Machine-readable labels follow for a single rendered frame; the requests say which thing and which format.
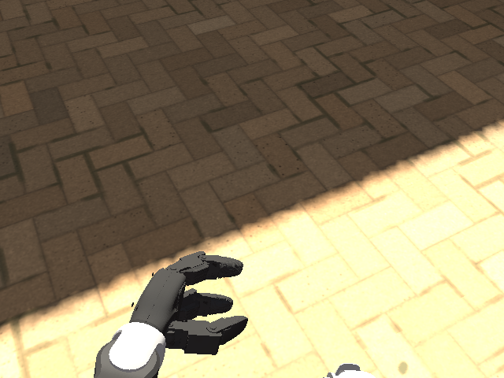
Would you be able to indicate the robot left forearm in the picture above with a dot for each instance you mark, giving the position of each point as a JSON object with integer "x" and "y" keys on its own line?
{"x": 136, "y": 350}

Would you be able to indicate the robot left hand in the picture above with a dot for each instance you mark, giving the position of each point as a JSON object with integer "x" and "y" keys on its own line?
{"x": 166, "y": 306}

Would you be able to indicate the right robot shin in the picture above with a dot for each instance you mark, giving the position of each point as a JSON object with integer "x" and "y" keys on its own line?
{"x": 347, "y": 366}

